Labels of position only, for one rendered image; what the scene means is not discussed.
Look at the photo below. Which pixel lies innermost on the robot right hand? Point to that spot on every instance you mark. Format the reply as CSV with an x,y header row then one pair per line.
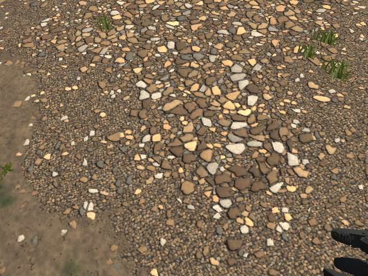
x,y
357,239

